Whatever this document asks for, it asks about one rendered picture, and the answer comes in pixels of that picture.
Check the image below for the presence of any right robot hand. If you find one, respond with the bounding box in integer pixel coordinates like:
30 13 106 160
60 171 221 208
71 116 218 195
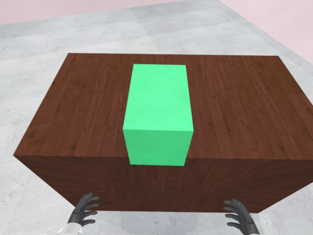
224 198 260 235

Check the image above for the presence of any pedestal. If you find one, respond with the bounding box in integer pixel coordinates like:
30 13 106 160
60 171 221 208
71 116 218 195
13 53 313 213

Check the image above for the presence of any left robot forearm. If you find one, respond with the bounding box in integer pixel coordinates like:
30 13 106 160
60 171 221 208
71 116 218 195
57 222 83 235

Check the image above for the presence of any left robot hand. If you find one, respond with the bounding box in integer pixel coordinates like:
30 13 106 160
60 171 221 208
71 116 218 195
67 192 99 227

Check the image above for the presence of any carton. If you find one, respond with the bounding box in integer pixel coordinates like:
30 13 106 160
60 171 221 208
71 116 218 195
123 64 194 166

